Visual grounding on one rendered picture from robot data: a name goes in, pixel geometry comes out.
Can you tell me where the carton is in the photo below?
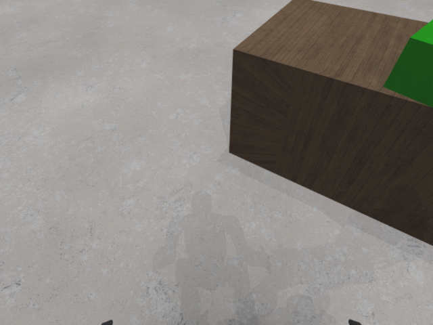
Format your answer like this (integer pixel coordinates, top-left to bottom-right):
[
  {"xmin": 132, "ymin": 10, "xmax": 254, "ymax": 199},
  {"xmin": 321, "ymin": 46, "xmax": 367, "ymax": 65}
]
[{"xmin": 383, "ymin": 20, "xmax": 433, "ymax": 108}]

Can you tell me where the pedestal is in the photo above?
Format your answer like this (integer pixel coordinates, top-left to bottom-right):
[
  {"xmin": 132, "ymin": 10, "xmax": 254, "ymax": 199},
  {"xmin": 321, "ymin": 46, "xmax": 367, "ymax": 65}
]
[{"xmin": 229, "ymin": 0, "xmax": 433, "ymax": 246}]

